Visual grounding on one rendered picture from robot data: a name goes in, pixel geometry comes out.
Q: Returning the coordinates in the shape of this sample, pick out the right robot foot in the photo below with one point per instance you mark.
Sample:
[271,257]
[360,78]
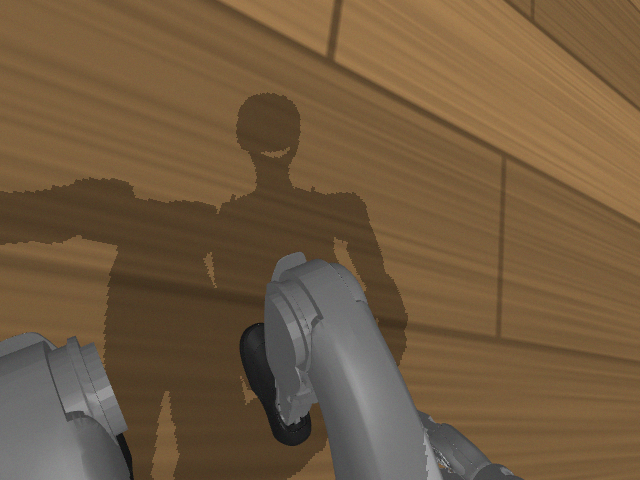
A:
[262,382]

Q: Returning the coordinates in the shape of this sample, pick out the left robot foot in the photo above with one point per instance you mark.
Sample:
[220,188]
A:
[126,453]

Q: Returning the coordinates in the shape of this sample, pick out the right robot hand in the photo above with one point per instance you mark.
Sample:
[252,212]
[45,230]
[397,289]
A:
[453,450]

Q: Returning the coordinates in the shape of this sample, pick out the right robot arm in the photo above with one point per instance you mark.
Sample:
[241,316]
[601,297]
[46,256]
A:
[495,472]

